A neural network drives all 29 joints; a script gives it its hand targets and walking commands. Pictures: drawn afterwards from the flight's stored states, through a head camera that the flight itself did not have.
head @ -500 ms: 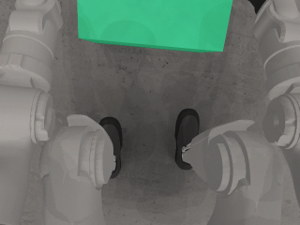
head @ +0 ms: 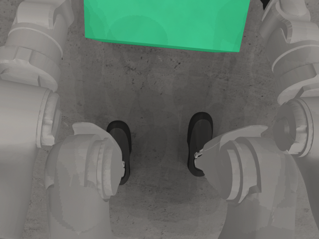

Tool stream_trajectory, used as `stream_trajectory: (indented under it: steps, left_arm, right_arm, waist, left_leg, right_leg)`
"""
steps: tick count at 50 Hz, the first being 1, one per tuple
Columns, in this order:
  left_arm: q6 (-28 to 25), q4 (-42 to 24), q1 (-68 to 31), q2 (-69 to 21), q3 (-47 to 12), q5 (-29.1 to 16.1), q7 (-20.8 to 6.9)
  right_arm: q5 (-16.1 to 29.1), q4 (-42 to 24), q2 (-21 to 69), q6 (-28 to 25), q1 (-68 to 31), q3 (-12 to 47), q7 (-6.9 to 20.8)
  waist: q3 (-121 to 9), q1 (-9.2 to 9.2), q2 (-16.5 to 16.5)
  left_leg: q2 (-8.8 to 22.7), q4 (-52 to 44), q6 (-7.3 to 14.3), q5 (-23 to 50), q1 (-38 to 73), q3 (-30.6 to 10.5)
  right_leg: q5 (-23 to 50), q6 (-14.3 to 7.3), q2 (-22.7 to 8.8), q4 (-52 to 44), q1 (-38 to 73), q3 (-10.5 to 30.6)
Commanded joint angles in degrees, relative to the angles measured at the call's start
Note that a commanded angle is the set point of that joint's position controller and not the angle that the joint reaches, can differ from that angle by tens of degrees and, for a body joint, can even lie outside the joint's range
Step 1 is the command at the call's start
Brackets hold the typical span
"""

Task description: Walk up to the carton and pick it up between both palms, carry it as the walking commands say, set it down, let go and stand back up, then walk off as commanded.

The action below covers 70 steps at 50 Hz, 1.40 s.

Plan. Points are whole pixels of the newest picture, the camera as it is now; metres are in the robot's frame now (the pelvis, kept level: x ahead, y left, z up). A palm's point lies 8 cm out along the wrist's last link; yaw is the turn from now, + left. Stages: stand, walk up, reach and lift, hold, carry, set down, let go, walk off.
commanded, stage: reach and lift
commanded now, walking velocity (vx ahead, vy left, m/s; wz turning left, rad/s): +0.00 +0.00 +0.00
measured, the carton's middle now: out of the picture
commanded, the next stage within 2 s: none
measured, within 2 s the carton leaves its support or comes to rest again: leaves its support in 0.66 s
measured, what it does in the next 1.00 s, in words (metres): stands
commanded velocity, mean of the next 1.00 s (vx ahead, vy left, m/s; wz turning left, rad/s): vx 0.00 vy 0.00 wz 0.00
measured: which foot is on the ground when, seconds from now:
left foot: down 0.00-1.00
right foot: down 0.00-1.00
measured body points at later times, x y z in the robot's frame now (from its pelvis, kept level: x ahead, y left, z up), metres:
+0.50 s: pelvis +0.00 -0.01 +0.00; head +0.39 +0.01 +0.22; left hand +0.56 +0.18 -0.22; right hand +0.55 -0.21 -0.20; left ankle +0.10 +0.12 -0.32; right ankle +0.13 -0.13 -0.32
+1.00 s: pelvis +0.00 -0.01 +0.01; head +0.37 +0.00 +0.26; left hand +0.56 +0.18 -0.16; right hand +0.54 -0.20 -0.17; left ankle +0.10 +0.12 -0.32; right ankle +0.13 -0.13 -0.32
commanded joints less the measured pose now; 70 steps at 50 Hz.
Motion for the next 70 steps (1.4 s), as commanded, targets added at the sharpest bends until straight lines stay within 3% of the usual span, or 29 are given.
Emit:
stream_trajectory:
  steps: [1,4,9,10,20,21,26,30,31,32,33,38,40,41,43,44,47,50,51,52,53,55,57,58,59,61,62,66,70]
  left_arm:
    - [-0.1,-10.8,-21.1,-29.6,-4.9,0.7,-10.2]
    - [0.4,-12.8,-22.2,-36.2,-3.5,2.4,-12.4]
    - [1.3,-15.9,-22.7,-42.4,-3.0,2.9,-15.1]
    - [1.3,-16.0,-21.0,-43.7,-3.2,2.7,-15.5]
    - [2.0,-19.0,-22.7,-45.3,-3.0,3.3,-16.9]
    - [2.2,-18.8,-21.3,-46.7,-2.4,2.9,-17.3]
    - [1.7,-22.6,-24.6,-47.2,-2.9,2.3,-16.3]
    - [1.7,-27.9,-27.0,-47.7,-5.6,-0.8,-15.4]
    - [1.4,-29.1,-30.0,-48.5,-7.5,-1.4,-15.4]
    - [1.9,-28.7,-29.9,-46.5,-5.9,-1.4,-15.2]
    - [2.0,-31.2,-31.5,-47.0,-7.6,-2.0,-15.0]
    - [2.9,-27.4,-27.7,-50.4,-5.4,0.7,-14.3]
    - [2.9,-28.3,-29.5,-50.6,-5.9,-0.5,-14.4]
    - [2.8,-28.7,-28.8,-50.8,-5.3,0.2,-14.4]
    - [3.7,-26.4,-28.1,-51.6,-4.5,-0.3,-14.8]
    - [4.4,-27.0,-26.7,-54.2,-3.9,0.6,-15.0]
    - [5.0,-29.7,-29.6,-53.4,-3.9,-0.1,-15.3]
    - [5.8,-27.4,-27.7,-56.1,-3.3,1.5,-15.9]
    - [5.8,-27.2,-26.5,-55.8,-3.1,1.3,-16.1]
    - [5.7,-28.7,-27.2,-56.4,-2.4,1.1,-16.4]
    - [5.9,-27.4,-26.8,-57.2,-2.1,2.0,-16.3]
    - [6.4,-27.2,-26.6,-56.4,-1.1,3.1,-16.4]
    - [7.1,-26.7,-23.2,-60.7,-2.2,2.8,-16.3]
    - [6.8,-31.1,-23.6,-59.1,-2.2,3.0,-16.2]
    - [7.3,-26.9,-23.6,-58.3,-1.8,3.3,-16.1]
    - [7.9,-27.5,-21.5,-60.2,-0.7,4.4,-15.7]
    - [7.3,-28.4,-23.5,-59.3,-0.5,4.4,-15.5]
    - [7.3,-33.1,-25.1,-60.3,-1.2,5.3,-15.6]
    - [8.9,-32.9,-20.2,-62.9,-2.9,5.6,-15.1]
  right_arm:
    - [-1.1,-8.6,27.5,1.2,-19.8,4.5,9.3]
    - [-1.8,-10.7,34.0,2.0,-22.9,4.3,11.6]
    - [-4.4,-13.5,41.1,3.2,-20.8,2.6,13.3]
    - [-2.9,-13.7,41.4,3.1,-20.4,3.7,13.7]
    - [-2.9,-15.0,47.3,4.7,-19.0,4.3,15.2]
    - [-2.5,-16.8,47.1,4.7,-19.4,4.8,15.1]
    - [1.2,-19.9,48.5,4.1,-23.1,7.3,14.9]
    - [1.8,-24.5,47.5,3.9,-26.8,8.6,14.1]
    - [1.6,-22.2,47.3,4.1,-25.5,6.8,14.1]
    - [1.8,-22.1,47.7,4.5,-25.3,8.3,13.9]
    - [2.0,-26.3,46.2,4.5,-28.3,8.0,13.7]
    - [2.6,-27.4,49.1,5.1,-30.6,9.8,14.3]
    - [2.9,-31.5,49.5,5.0,-34.2,11.0,14.1]
    - [3.4,-31.0,49.6,5.3,-33.9,11.8,14.1]
    - [2.1,-31.7,49.1,5.9,-32.9,11.5,13.7]
    - [2.3,-33.0,49.1,6.0,-33.6,11.0,13.4]
    - [-0.3,-30.8,50.0,7.4,-30.6,9.4,13.8]
    - [-1.2,-33.4,51.6,8.0,-31.4,8.6,14.1]
    - [-2.1,-32.5,52.6,8.4,-31.0,9.4,14.0]
    - [-1.9,-34.0,54.1,8.7,-30.4,9.4,14.2]
    - [-3.5,-31.8,53.3,8.9,-29.4,8.4,14.2]
    - [-3.2,-32.9,53.7,9.4,-29.5,8.8,14.8]
    - [-3.1,-36.5,53.6,9.3,-30.8,9.7,15.0]
    - [-1.4,-38.7,55.6,9.3,-30.1,11.0,15.0]
    - [-2.6,-36.4,54.1,9.4,-29.4,10.3,15.1]
    - [-2.2,-38.7,54.0,9.5,-30.5,9.7,15.2]
    - [-4.6,-34.2,55.2,10.4,-27.7,8.2,16.0]
    - [-6.3,-35.4,56.6,11.2,-24.7,6.7,16.9]
    - [-5.2,-37.1,57.8,11.9,-21.7,8.1,17.4]
  waist:
    - [-60.9,-1.72,4.8]
    - [-61.8,-0.82,4.5]
    - [-61.0,-3.58,4.1]
    - [-60.6,-1.47,6.0]
    - [-59.8,-0.01,4.0]
    - [-59.8,-1.94,2.3]
    - [-69.0,1.17,5.3]
    - [-75.6,-1.13,3.8]
    - [-77.3,-2.37,6.8]
    - [-77.0,-0.87,5.6]
    - [-80.6,-3.55,6.9]
    - [-79.7,0.56,5.5]
    - [-84.2,-0.85,3.1]
    - [-87.0,1.34,4.1]
    - [-87.3,-0.94,1.7]
    - [-88.1,-0.50,5.2]
    - [-86.9,-2.42,4.7]
    - [-91.4,-1.71,5.5]
    - [-91.7,-3.26,1.7]
    - [-89.9,-0.96,3.5]
    - [-89.9,-4.58,1.2]
    - [-88.4,-1.33,4.2]
    - [-96.0,-3.23,3.2]
    - [-98.3,-0.30,4.6]
    - [-94.1,-2.91,4.1]
    - [-96.0,-0.96,6.1]
    - [-91.2,-3.34,2.4]
    - [-95.4,-1.55,4.7]
    - [-101.7,-3.54,5.4]
  left_leg:
    - [-2.2,-12.6,-0.3,17.6,24.0,-1.2]
    - [-3.6,-12.5,-0.5,17.5,23.3,-0.5]
    - [-3.6,-11.7,0.1,20.8,21.5,-0.5]
    - [-4.0,-12.0,-0.1,19.9,20.0,0.2]
    - [-4.1,-11.3,0.7,18.2,17.4,1.2]
    - [-3.9,-11.1,1.3,17.5,16.3,0.7]
    - [-3.8,-10.6,0.6,21.9,23.6,2.3]
    - [-4.2,-10.3,0.3,24.9,26.0,0.8]
    - [-3.8,-11.1,-0.2,25.5,30.0,1.4]
    - [-4.5,-11.1,-0.2,22.8,28.9,1.6]
    - [-4.2,-10.9,-0.1,22.6,30.8,0.9]
    - [-4.5,-12.6,0.2,18.7,30.4,2.3]
    - [-4.3,-12.7,0.7,21.3,30.7,1.8]
    - [-4.7,-12.5,0.5,21.5,29.7,2.6]
    - [-4.7,-12.8,0.7,18.3,29.1,2.2]
    - [-4.7,-13.1,0.4,18.7,29.9,2.8]
    - [-5.1,-13.9,0.2,17.2,29.1,3.2]
    - [-5.1,-14.3,0.2,18.3,29.8,3.7]
    - [-5.2,-14.9,0.0,17.5,27.3,3.7]
    - [-5.6,-14.9,0.2,16.9,25.6,4.8]
    - [-5.1,-15.0,0.2,17.1,26.2,2.6]
    - [-5.7,-16.0,0.4,16.1,25.5,3.1]
    - [-5.7,-15.6,0.0,20.1,28.3,2.9]
    - [-6.3,-15.5,-0.4,22.0,29.9,4.4]
    - [-5.8,-17.1,-0.1,18.7,27.3,3.3]
    - [-6.0,-16.9,-0.1,21.7,30.3,4.0]
    - [-5.4,-17.7,0.3,21.0,29.1,2.9]
    - [-6.5,-17.9,-0.6,21.3,31.3,4.0]
    - [-6.0,-19.8,-1.2,26.0,36.9,3.0]
  right_leg:
    - [15.8,-1.4,3.1,-5.6,26.9,-1.7]
    - [15.5,-2.1,3.8,-5.7,28.2,-2.9]
    - [19.2,-2.2,4.4,-5.2,27.8,-3.2]
    - [19.1,-2.7,4.5,-4.7,28.4,-2.2]
    - [19.8,-3.2,4.9,-5.1,31.4,-1.5]
    - [19.5,-3.0,4.6,-5.2,30.3,-2.8]
    - [21.4,-2.7,5.1,-4.0,31.6,-2.8]
    - [24.8,-2.1,5.1,-3.8,35.6,-3.3]
    - [24.7,-2.6,4.7,-4.2,35.2,-3.4]
    - [22.3,-2.8,4.9,-4.9,33.1,-3.5]
    - [22.0,-2.4,4.8,-5.2,34.7,-3.5]
    - [17.6,-2.3,4.8,-6.9,32.9,-4.0]
    - [20.8,-1.6,4.7,-5.9,35.8,-4.5]
    - [22.0,-1.9,4.9,-5.8,39.9,-3.6]
    - [19.3,-1.1,5.3,-7.2,39.8,-4.6]
    - [20.3,-1.5,5.1,-8.0,41.8,-4.3]
    - [17.9,-2.1,5.4,-8.5,38.5,-4.8]
    - [18.3,-1.7,5.5,-9.2,41.3,-4.6]
    - [19.7,-1.4,5.1,-9.8,45.2,-4.8]
    - [19.4,-1.6,5.8,-10.4,42.5,-4.6]
    - [19.3,-1.3,5.4,-10.3,42.7,-5.8]
    - [17.8,-2.2,5.0,-10.5,38.6,-4.8]
    - [20.4,-1.8,5.2,-10.8,41.1,-5.8]
    - [23.3,-1.6,5.7,-10.7,43.6,-4.7]
    - [21.1,-1.3,5.5,-10.9,41.4,-5.2]
    - [21.1,-1.3,5.8,-11.8,39.8,-4.9]
    - [20.1,-1.3,5.5,-11.8,36.2,-6.0]
    - [18.8,-1.9,5.8,-13.3,36.0,-5.3]
    - [23.0,-1.3,5.7,-14.2,38.3,-6.4]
